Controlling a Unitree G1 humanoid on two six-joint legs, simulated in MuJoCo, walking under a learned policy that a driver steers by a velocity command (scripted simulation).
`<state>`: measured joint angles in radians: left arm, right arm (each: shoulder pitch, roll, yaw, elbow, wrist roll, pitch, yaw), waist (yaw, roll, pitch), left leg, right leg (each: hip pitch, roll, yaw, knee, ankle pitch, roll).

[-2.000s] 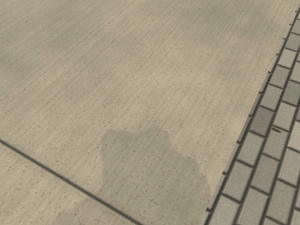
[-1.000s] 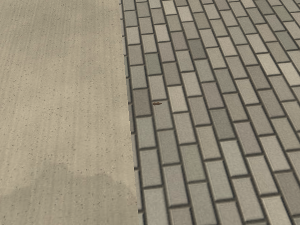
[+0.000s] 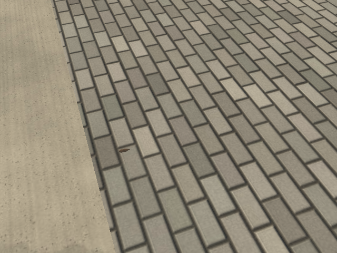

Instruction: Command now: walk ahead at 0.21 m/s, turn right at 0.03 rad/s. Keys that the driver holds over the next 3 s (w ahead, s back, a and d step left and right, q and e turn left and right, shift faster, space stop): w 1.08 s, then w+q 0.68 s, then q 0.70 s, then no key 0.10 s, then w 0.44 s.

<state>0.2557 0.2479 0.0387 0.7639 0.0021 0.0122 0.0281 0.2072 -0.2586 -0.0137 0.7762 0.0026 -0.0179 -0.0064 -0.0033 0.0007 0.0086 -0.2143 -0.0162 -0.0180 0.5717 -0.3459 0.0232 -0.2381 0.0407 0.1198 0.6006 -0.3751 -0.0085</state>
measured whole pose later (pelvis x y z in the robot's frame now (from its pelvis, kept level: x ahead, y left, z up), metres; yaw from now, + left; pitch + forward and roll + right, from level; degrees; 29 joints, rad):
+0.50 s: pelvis +0.18 +0.00 +0.00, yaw +0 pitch +2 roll -1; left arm 0.49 0.26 0.04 0.85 -0.02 -0.06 0.01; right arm 0.01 -0.27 -0.01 0.66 0.02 -0.09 0.05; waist 0.10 0.03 0.03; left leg -0.59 0.03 0.02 0.56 -0.03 0.03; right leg 0.15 0.01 0.03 0.18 -0.37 -0.01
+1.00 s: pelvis +0.45 +0.03 +0.01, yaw +0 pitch +2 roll +2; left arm 0.08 0.26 0.03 0.71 -0.01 -0.08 -0.02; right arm 0.38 -0.28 -0.04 0.86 0.02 -0.07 0.01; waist -0.09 -0.04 0.02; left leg 0.02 -0.08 0.03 0.21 -0.26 0.06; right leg -0.63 -0.10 0.03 0.57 0.09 0.01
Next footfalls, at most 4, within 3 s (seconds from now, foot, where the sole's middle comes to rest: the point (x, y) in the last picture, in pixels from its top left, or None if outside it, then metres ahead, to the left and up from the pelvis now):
0.56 left None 0.40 0.12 -0.77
1.10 right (202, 215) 0.70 -0.11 -0.77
1.64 left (140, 165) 0.96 0.17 -0.77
2.10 right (155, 122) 1.24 0.10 -0.77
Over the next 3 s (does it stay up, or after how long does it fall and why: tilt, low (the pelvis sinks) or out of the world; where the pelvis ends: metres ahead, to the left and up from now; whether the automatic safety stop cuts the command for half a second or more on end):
stays up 1.13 0.22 0.01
